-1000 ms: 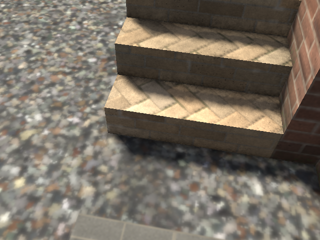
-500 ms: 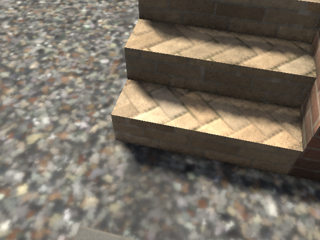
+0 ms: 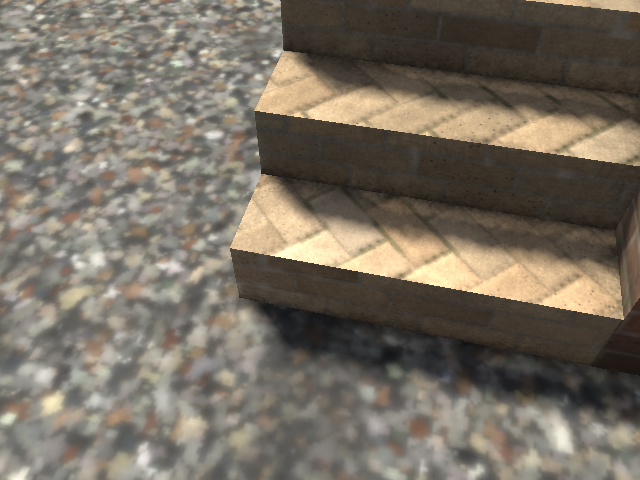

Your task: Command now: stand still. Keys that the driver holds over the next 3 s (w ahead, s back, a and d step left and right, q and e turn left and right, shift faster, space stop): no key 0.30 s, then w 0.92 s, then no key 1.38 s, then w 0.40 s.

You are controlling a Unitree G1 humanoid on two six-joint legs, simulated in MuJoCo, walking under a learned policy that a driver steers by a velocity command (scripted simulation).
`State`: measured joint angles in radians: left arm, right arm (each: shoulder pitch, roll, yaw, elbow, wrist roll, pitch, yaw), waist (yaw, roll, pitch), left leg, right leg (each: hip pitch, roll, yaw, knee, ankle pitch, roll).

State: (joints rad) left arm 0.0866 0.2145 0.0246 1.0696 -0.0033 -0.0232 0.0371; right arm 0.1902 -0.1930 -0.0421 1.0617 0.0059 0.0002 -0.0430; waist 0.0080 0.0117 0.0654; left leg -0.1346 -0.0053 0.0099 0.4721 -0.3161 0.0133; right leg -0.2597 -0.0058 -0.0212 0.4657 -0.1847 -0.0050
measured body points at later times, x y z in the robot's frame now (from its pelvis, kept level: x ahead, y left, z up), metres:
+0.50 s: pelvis +0.04 -0.01 +0.00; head +0.04 -0.02 +0.45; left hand +0.12 +0.24 -0.14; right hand +0.02 -0.26 -0.16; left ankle -0.04 +0.11 -0.74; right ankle +0.03 -0.12 -0.72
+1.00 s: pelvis +0.25 -0.03 -0.01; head +0.28 -0.04 +0.44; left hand +0.16 +0.21 -0.15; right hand +0.49 -0.24 -0.10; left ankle +0.44 +0.10 -0.71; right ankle +0.08 -0.14 -0.74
